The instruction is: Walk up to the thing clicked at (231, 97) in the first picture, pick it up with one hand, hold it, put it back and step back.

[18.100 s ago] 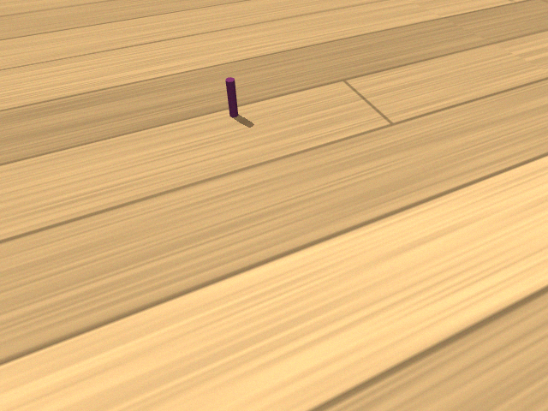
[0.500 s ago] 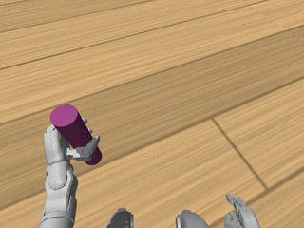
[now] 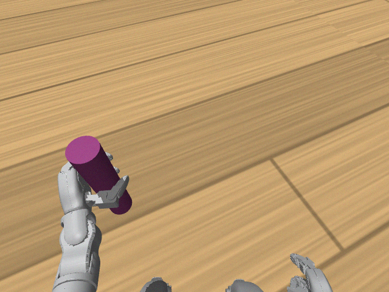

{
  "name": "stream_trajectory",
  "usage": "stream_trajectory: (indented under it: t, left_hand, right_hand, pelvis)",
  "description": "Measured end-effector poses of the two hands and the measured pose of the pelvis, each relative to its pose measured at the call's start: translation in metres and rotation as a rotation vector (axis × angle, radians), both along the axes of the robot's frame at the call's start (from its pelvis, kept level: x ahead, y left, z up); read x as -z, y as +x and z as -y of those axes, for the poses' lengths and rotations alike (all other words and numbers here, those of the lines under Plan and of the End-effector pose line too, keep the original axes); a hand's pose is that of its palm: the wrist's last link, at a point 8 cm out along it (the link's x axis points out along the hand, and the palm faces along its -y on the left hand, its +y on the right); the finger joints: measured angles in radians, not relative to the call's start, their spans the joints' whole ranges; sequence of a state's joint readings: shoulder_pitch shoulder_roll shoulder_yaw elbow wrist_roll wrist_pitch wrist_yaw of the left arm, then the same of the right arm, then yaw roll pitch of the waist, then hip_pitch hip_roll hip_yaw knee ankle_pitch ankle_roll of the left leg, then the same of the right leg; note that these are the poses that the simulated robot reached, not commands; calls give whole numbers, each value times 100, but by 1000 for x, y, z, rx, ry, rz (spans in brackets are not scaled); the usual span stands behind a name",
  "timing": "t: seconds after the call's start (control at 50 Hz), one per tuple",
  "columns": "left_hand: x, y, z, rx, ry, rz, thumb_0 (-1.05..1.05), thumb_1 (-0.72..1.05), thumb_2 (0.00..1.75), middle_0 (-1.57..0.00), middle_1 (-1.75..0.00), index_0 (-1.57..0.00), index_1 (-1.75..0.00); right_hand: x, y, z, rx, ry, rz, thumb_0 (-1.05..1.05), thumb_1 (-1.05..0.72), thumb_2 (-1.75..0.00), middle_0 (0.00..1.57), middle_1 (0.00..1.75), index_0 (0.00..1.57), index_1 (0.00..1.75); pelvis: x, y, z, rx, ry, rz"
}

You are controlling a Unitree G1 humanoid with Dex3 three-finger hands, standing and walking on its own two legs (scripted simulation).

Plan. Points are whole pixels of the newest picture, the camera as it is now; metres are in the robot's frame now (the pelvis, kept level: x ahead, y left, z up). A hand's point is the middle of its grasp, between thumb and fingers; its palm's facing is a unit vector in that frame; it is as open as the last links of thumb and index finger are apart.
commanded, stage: hold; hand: left
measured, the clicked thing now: (105, 182) +0.33 +0.19 +0.03
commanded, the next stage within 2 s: none
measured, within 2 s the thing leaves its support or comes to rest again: neither
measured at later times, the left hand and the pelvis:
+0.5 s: hand (104, 178) +0.33 +0.18 +0.06, palm faces +0.29 -0.96 +0.00, open 8.1 cm; pelvis +0.00 +0.01 +0.01, yaw +0 degrees
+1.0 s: hand (102, 182) +0.32 +0.18 +0.06, palm faces +0.29 -0.96 +0.00, open 8.1 cm; pelvis -0.01 +0.00 +0.01, yaw +0 degrees
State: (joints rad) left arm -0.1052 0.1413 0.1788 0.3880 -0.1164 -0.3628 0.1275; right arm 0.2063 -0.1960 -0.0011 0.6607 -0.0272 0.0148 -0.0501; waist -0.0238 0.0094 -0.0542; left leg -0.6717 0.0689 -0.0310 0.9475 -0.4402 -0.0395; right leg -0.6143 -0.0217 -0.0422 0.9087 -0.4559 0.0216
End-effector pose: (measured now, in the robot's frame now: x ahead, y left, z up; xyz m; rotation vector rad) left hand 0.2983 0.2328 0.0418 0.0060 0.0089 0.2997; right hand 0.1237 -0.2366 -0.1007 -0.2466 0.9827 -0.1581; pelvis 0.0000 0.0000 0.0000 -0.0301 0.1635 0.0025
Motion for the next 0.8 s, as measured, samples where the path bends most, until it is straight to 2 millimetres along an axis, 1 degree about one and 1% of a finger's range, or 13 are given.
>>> stream_trajectory:
  t: [0.44,0.8]
  left_hand:
    - [-15,-7,2,3,-6,10,-2,-25,112,-86,-117,-88,-119]
    - [-20,-15,4,3,-4,12,-2,-24,112,-85,-117,-87,-119]
  right_hand:
    - [-11,2,-8,-8,11,31,1,-90,-89,21,30,20,30]
    - [-16,-6,-9,-14,17,50,1,-90,-89,21,30,20,30]
  pelvis:
    - [-9,-2,-5,1,-1,44]
    - [-13,-12,-5,0,2,68]
